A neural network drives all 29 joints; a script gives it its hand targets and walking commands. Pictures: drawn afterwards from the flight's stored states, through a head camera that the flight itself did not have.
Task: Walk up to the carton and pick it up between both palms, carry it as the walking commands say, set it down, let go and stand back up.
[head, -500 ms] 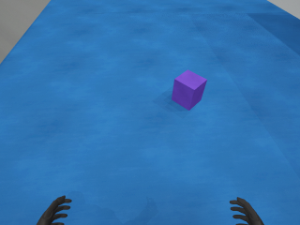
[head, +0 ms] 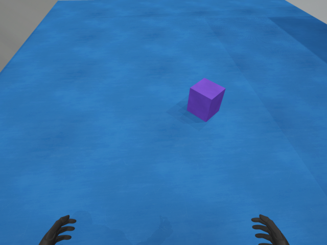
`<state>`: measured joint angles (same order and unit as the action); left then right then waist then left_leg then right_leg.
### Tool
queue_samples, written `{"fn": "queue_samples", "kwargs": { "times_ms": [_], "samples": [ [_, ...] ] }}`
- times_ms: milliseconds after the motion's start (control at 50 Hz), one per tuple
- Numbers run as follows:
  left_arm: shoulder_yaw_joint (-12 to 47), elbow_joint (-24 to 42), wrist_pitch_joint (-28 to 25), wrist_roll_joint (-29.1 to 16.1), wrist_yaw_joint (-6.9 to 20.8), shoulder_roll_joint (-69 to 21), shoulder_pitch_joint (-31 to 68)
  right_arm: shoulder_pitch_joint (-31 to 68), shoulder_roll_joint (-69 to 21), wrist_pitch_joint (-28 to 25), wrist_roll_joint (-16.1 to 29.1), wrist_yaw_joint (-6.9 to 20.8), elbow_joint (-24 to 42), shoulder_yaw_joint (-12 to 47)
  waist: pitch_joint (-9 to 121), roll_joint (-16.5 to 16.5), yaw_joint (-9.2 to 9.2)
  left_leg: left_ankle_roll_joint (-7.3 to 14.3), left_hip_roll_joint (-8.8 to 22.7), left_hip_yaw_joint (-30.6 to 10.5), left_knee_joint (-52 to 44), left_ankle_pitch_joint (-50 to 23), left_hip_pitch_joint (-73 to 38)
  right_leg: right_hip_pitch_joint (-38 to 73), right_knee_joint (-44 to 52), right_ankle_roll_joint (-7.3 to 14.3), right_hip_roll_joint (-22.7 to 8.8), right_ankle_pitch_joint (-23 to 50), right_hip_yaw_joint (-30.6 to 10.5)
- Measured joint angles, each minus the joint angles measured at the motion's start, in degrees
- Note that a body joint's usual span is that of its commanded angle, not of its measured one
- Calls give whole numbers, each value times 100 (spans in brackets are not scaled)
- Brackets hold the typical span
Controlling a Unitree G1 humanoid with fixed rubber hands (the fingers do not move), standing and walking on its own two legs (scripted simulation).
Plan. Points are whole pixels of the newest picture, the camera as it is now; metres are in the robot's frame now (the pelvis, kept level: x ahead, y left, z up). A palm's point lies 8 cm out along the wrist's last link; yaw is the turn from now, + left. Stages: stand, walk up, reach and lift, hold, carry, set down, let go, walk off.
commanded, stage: walk up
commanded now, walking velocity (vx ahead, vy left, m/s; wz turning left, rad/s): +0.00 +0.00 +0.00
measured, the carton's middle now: (205, 99) +1.35 -0.35 -0.62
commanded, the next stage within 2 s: none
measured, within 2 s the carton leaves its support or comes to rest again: neither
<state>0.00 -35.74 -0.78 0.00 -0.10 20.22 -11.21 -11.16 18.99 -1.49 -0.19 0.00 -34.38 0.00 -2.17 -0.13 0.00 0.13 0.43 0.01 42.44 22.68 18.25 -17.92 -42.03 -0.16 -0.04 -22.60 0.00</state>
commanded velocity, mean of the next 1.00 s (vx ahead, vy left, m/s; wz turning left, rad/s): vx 0.00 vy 0.00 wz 0.00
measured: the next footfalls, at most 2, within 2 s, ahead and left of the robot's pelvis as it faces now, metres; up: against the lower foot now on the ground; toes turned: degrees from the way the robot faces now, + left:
left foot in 0.68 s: +0.30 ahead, +0.07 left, +0.00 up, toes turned -3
right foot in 0.94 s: +0.19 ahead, -0.18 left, +0.00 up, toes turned -8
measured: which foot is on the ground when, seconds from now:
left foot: down 0.00-0.34, up 0.36-0.66, down 0.68-0.94, up 0.96-1.00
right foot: down 0.00-0.70, up 0.72-0.92, down 0.94-1.00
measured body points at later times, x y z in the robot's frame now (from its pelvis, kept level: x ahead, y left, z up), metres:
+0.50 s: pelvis +0.06 -0.06 +0.00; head +0.06 -0.08 +0.45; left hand +0.19 +0.25 -0.06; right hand +0.17 -0.38 -0.08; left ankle +0.10 +0.08 -0.66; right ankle +0.06 -0.15 -0.71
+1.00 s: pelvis +0.16 -0.06 -0.01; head +0.15 -0.06 +0.44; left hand +0.26 +0.25 -0.08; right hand +0.27 -0.39 -0.06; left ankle +0.24 +0.06 -0.69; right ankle +0.15 -0.17 -0.72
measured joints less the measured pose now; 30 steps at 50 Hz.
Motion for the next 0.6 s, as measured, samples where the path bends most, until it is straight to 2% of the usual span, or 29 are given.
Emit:
{"fn": "queue_samples", "kwargs": {
  "times_ms": [100,140,220,280,320,340,360,400,440,500,600],
  "samples": [
    [0,-19,0,0,0,0,0,0,1,0,0,0,0,0,4,0,0,0,0,0,0,-6,0,0,0,0,0,6,0],
    [2,-20,-15,0,136,43,-50,-71,39,-100,0,0,2,-1,48,0,-2,39,0,7,13,40,-30,3,-79,41,1,-149,1],
    [-1,-20,-20,0,365,291,-123,-332,237,-327,0,0,-1,-30,-41,6,-8,82,134,134,-66,157,-316,-285,-1022,53,-8,-346,3],
    [-1,-18,-64,0,528,537,-155,-592,450,-345,0,4,-1,-74,-115,13,-51,79,273,210,-175,224,-574,-320,-1006,53,-61,-349,-1],
    [-2,-14,-120,0,578,672,-250,-743,609,-345,0,33,1,-108,26,15,-52,47,374,282,-135,330,-561,-315,-489,53,-71,-357,-8],
    [-3,-14,-193,0,572,743,-311,-784,686,-345,0,45,-2,-132,99,7,-59,63,433,287,73,405,-437,-293,-129,53,-47,-178,-5],
    [-3,-19,-258,0,531,774,-346,-784,728,-345,0,52,-6,-169,36,-20,-58,69,477,251,602,470,-293,-284,-188,77,15,49,13],
    [-1,-21,-315,0,443,720,-544,-782,784,-329,0,54,-3,-175,98,-82,-53,76,391,132,1762,473,212,-281,-280,160,96,69,12],
    [-1,-19,-351,0,355,650,-756,-769,803,-329,0,54,1,-174,235,-136,-47,85,289,119,2264,364,774,-277,-173,201,104,47,16],
    [0,-18,-373,0,277,610,-994,-744,806,-329,0,66,3,-173,334,-207,50,85,210,112,2048,352,1401,-254,-26,224,107,36,21],
    [1,-17,-373,0,269,610,-1236,-635,808,-328,0,112,5,-173,354,-228,296,85,197,107,809,-11,1845,-221,-9,228,112,-119,24]
  ]
}}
